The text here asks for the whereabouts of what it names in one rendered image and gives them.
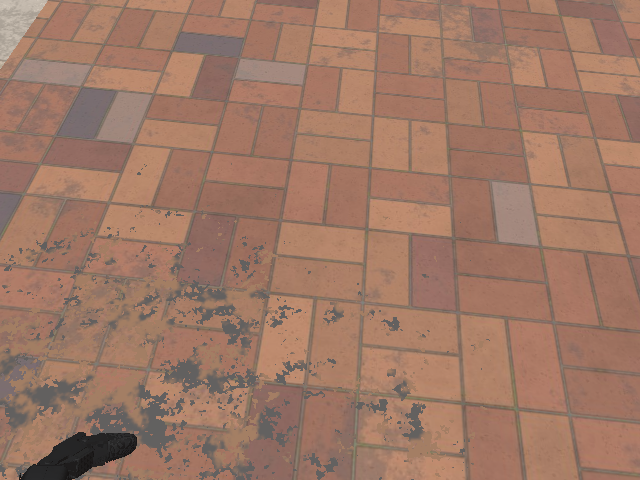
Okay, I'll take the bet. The left robot hand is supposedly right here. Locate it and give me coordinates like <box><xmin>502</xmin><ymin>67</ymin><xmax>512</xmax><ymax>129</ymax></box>
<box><xmin>19</xmin><ymin>432</ymin><xmax>137</xmax><ymax>480</ymax></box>

